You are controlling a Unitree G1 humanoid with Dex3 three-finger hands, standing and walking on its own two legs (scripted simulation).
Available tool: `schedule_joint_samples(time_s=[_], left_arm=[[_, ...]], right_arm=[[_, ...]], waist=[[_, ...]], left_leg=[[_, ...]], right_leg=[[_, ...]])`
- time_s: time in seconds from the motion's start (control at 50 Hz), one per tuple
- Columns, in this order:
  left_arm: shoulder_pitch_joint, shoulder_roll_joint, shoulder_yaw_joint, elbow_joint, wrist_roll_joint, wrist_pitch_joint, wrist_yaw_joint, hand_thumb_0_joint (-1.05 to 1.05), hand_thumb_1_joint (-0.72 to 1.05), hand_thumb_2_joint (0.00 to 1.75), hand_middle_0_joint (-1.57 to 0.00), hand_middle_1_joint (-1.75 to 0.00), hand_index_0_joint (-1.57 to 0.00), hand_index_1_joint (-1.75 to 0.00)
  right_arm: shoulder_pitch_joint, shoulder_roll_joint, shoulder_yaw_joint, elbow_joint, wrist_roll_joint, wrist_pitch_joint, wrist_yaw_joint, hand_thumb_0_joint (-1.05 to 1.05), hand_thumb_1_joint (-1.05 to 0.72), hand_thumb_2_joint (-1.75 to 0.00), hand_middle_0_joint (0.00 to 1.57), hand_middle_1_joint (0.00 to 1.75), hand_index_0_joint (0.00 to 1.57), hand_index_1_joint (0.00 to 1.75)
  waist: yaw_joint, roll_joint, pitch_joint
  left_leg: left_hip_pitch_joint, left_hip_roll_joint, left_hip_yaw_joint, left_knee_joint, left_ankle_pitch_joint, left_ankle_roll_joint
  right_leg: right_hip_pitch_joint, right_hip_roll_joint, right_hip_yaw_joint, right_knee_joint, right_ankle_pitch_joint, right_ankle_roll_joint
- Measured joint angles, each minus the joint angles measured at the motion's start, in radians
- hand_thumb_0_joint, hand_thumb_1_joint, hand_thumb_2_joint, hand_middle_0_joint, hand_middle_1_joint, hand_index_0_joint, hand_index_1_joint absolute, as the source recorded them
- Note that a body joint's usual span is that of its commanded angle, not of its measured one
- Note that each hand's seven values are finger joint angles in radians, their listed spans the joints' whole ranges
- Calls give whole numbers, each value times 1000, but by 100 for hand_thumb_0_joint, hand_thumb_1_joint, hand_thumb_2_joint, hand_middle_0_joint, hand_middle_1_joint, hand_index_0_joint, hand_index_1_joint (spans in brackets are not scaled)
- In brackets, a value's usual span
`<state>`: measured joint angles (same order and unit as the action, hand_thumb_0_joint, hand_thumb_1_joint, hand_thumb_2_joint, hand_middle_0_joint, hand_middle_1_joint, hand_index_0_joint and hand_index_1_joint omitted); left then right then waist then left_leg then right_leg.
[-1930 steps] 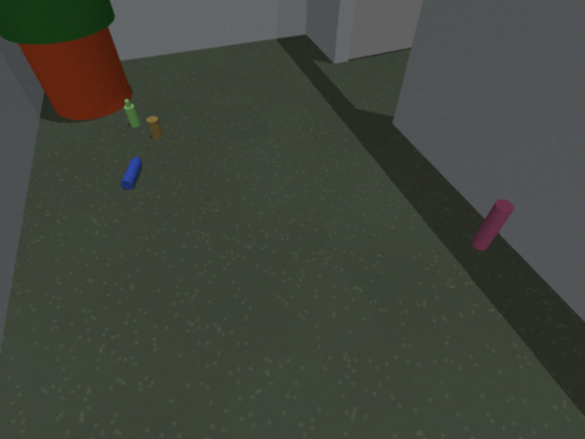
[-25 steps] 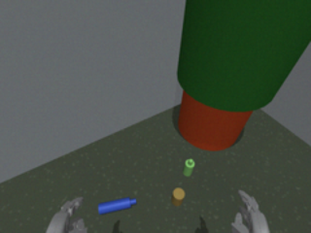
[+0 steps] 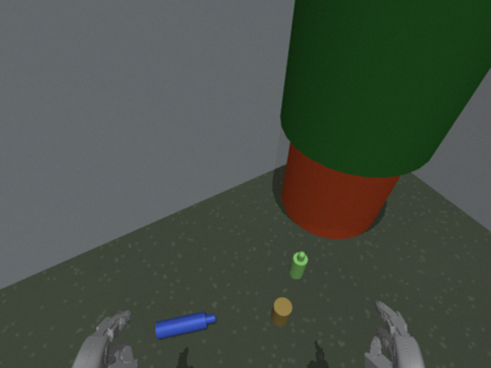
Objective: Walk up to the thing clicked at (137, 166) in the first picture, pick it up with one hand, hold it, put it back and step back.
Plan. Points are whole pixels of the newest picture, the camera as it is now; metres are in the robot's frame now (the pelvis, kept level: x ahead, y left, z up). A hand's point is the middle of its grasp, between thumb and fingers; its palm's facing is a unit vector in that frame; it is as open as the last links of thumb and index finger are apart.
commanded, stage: home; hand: left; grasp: from above
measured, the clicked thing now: (186, 324) +0.42 +0.21 -0.69
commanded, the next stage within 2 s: stand in 0.48 s
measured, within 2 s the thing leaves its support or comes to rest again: neither
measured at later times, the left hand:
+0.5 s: hand (133, 363) +0.17 +0.18 -0.05, palm faces +0.03 -0.98 -0.20, open 7.4 cm
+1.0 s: hand out of the picture +0.07 +0.24 -0.11, palm faces +0.04 -0.94 -0.33, open 7.4 cm
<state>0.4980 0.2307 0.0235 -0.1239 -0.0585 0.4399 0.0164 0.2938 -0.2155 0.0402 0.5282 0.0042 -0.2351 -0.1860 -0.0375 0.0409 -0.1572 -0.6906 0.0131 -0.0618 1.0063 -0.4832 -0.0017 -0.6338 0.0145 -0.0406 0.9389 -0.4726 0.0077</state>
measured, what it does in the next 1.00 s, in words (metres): stands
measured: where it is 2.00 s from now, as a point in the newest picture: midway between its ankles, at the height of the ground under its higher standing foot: outside the picture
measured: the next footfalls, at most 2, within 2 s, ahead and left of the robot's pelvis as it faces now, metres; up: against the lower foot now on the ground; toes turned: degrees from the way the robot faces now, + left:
none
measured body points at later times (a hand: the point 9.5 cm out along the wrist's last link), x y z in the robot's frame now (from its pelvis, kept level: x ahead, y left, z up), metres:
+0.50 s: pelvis +0.01 +0.00 +0.00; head +0.02 +0.01 +0.45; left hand +0.16 +0.23 -0.03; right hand +0.17 -0.24 -0.06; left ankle +0.01 +0.12 -0.68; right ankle +0.00 -0.13 -0.68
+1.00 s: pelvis +0.00 +0.01 +0.05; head +0.01 +0.01 +0.50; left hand +0.07 +0.29 -0.08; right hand +0.09 -0.27 -0.08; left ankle +0.01 +0.12 -0.68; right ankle +0.00 -0.13 -0.68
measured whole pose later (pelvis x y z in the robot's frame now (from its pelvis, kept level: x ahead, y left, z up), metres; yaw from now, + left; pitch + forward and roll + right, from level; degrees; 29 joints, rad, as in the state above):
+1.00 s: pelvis +0.00 +0.01 +0.05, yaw +0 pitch -2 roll +0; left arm 0.23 0.29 0.04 0.88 0.04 0.03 0.03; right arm 0.19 -0.28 -0.03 0.95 -0.05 -0.01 -0.02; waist 0.02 0.00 0.05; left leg -0.28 -0.02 -0.03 0.62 -0.31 0.02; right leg -0.25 -0.03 -0.01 0.61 -0.33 0.02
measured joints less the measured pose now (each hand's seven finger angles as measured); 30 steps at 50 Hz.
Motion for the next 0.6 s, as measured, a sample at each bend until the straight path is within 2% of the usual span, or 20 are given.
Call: schedule_joint_samples(time_s=[0.58, 0.6], left_arm=[[4, 5, -1, -11, 1, -3, 5, 1, 91, 90, -20, -30, -20, -30], [-25, 9, -12, 40, 24, -52, 9, 1, 91, 90, -20, -30, -20, -30]], right_arm=[[-3, 2, -1, -7, 1, 15, 7, 2, -90, -90, 21, 30, 20, 30], [-17, 2, -11, 15, -25, 18, 17, 2, -90, -90, 21, 30, 20, 30]], waist=[[-1, 1, -3], [6, -4, 28]], left_leg=[[-1, 0, 2, 4, -10, 3], [26, -3, 4, -4, -6, 4]], right_leg=[[1, 0, 2, 0, -7, 2], [25, -3, 4, -4, -6, 3]])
